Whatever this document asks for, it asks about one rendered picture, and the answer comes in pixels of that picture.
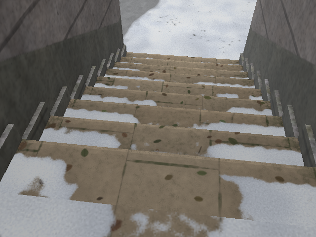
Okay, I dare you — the stairs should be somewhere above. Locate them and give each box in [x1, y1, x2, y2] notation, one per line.
[39, 52, 304, 167]

